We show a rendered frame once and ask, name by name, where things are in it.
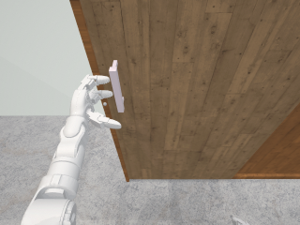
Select handle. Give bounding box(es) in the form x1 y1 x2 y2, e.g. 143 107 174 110
109 60 125 113

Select wardrobe door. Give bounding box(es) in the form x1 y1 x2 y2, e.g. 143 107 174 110
80 0 300 179
236 103 300 174

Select left robot upper arm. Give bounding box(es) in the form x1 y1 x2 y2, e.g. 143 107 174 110
22 199 77 225

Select robot left hand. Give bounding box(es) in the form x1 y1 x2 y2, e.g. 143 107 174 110
69 74 122 129

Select left robot forearm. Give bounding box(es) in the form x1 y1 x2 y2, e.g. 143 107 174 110
20 115 90 225

